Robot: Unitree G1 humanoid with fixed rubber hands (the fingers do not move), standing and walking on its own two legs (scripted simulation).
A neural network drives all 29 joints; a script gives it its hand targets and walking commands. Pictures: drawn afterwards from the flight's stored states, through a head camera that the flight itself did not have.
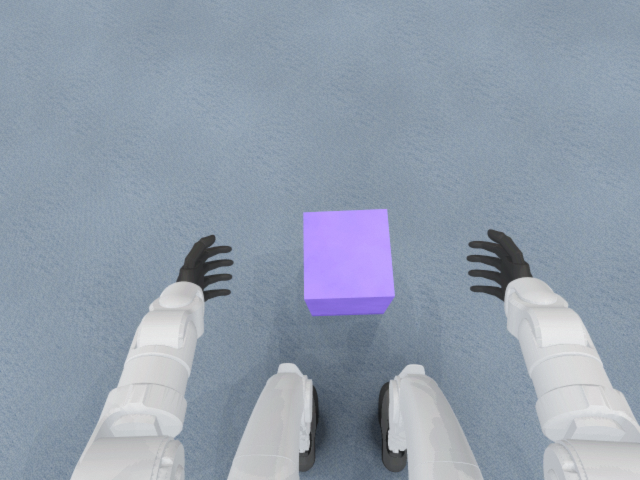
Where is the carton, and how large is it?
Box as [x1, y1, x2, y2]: [303, 209, 394, 315]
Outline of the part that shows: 386,209 303,212 304,299 312,315 383,313 394,296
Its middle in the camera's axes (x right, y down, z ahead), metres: +0.07 +0.08 +1.01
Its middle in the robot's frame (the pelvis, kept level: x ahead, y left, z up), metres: +0.50 +0.01 -0.56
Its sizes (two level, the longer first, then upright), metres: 0.210 0.200 0.250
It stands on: the floor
